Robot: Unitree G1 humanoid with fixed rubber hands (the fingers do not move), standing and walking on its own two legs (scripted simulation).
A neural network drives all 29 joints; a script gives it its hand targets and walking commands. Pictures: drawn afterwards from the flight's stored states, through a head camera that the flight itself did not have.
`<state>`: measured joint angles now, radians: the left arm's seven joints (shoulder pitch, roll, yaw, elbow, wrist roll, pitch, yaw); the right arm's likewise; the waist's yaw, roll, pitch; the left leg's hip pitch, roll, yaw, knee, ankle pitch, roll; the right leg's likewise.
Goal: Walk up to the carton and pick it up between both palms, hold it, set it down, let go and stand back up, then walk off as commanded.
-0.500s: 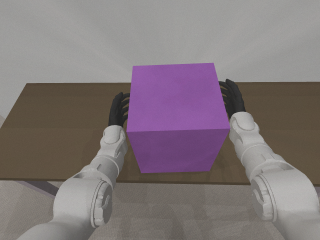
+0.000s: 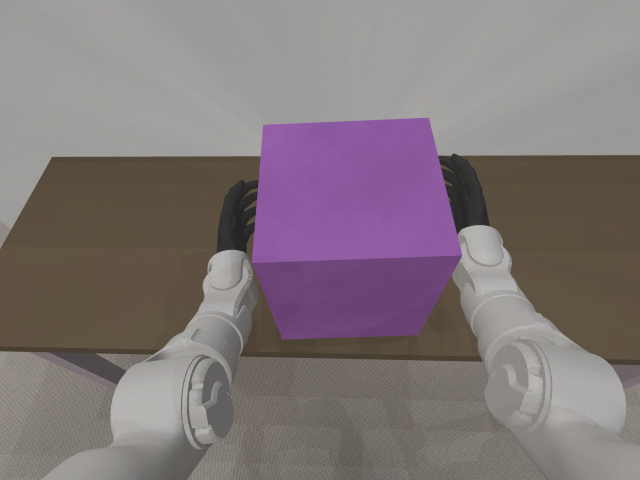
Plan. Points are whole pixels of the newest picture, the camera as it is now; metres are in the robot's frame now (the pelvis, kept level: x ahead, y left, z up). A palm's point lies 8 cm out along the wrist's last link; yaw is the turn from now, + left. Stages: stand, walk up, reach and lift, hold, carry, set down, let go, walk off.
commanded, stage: reach and lift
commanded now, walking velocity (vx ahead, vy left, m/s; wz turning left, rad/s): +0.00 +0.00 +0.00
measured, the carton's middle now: (348, 240) +0.44 +0.01 +0.00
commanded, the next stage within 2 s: none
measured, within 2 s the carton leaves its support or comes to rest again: leaves its support in 1.12 s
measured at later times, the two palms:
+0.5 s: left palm (234, 244) +0.41 +0.16 +0.03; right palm (466, 219) +0.45 -0.15 +0.05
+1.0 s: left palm (234, 244) +0.41 +0.16 +0.03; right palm (464, 220) +0.44 -0.14 +0.05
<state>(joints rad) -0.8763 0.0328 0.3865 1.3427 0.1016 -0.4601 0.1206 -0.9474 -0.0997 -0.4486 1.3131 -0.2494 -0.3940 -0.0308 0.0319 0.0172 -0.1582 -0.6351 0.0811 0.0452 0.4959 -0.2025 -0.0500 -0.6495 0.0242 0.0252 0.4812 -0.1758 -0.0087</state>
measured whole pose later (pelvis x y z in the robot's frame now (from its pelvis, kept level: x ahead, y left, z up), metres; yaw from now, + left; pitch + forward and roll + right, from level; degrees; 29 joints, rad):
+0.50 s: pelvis +0.00 +0.00 +0.00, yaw +0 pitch +20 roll +0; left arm -0.88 0.03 0.40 1.34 0.10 -0.45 0.12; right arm -0.95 -0.09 -0.45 1.31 -0.26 -0.39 -0.04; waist 0.03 0.02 -0.15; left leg -0.63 0.08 0.05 0.49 -0.20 -0.05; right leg -0.65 0.02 0.03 0.48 -0.18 -0.01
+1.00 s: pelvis +0.00 +0.00 +0.00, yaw +0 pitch +20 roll +0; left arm -0.88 0.03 0.40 1.34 0.10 -0.47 0.14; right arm -0.95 -0.08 -0.45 1.31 -0.26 -0.42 -0.07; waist 0.03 0.02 -0.15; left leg -0.63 0.08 0.05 0.49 -0.20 -0.05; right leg -0.65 0.02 0.03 0.48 -0.17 -0.01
